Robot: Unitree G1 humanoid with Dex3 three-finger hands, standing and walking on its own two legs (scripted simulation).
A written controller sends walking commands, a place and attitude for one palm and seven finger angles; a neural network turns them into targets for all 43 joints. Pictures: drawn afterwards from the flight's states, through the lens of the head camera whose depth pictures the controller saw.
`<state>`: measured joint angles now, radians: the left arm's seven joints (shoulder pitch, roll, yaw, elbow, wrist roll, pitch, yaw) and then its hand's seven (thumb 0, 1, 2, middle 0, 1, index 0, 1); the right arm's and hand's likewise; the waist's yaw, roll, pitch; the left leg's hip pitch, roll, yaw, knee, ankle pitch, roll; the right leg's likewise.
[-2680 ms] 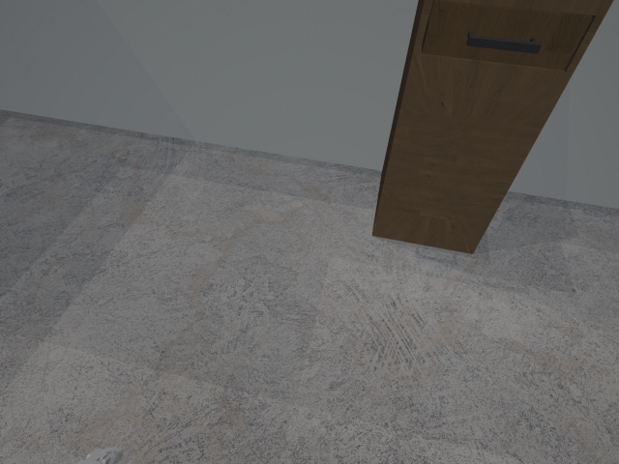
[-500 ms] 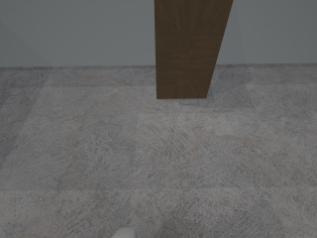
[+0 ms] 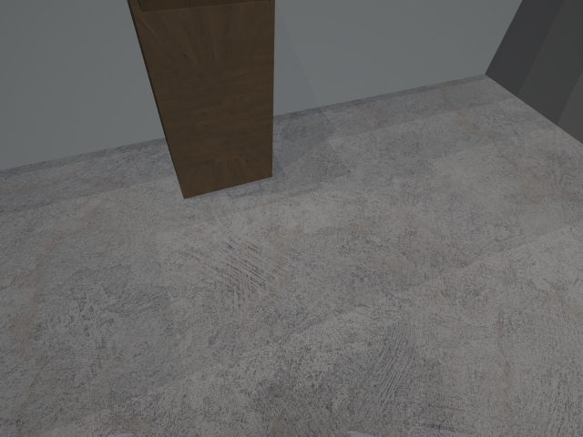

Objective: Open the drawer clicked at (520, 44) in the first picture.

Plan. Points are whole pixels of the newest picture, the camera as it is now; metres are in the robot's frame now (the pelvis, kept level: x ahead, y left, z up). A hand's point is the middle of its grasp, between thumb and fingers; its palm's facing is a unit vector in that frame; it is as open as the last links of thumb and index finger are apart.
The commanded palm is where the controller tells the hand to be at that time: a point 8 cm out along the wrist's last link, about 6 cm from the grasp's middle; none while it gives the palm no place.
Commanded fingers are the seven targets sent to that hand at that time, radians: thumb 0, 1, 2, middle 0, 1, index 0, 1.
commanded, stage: walk to a spot facing it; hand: left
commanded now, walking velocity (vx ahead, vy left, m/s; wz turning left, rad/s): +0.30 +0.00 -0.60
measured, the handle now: out of the picture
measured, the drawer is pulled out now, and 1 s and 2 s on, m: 0.00 0.00 0.00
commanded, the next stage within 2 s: turn to face it in 1.32 s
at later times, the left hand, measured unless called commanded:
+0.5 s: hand (186, 409) +0.19 +0.18 -0.20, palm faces -0.21 -0.96 -0.16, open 7.4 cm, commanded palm none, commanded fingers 0.00 0.90 0.90 -0.20 -0.30 -0.20 -0.30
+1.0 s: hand (313, 243) +0.53 -0.03 -0.18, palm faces -0.54 -0.82 -0.18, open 7.4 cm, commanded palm none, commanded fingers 0.00 0.90 0.90 -0.20 -0.30 -0.20 -0.30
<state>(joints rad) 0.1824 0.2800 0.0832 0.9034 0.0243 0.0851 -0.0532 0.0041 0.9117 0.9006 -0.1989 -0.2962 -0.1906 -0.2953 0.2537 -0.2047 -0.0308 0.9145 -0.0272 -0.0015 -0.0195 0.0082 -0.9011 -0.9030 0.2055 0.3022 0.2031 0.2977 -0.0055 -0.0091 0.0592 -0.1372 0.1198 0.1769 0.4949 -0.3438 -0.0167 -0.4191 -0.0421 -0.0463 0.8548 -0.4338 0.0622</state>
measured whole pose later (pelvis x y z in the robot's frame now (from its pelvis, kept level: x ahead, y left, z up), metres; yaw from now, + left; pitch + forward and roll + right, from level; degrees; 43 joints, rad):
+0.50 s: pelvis +0.15 -0.01 -0.02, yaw -15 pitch -1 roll -2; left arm 0.34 0.23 0.06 1.03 0.02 0.01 -0.02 0.00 0.90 0.90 -0.21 -0.30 -0.20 -0.30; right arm 0.21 -0.21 -0.04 0.89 -0.03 -0.06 0.01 0.01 -0.91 -0.90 0.20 0.30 0.20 0.30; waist 0.01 -0.04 0.04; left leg -0.41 0.11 0.12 0.66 -0.23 -0.02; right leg -0.15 0.01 0.08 0.72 -0.49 0.00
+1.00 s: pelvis +0.32 -0.11 -0.02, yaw -30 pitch +0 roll +1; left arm 0.08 0.19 0.07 0.95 0.03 -0.03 -0.04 0.00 0.91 0.90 -0.20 -0.30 -0.19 -0.30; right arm 0.49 -0.13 -0.04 1.12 -0.02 -0.03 0.00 0.01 -0.90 -0.90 0.20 0.30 0.20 0.30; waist -0.06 0.00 0.09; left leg -0.04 0.21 0.33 0.72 -0.50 -0.08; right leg -0.45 -0.05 -0.15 0.63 -0.16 -0.06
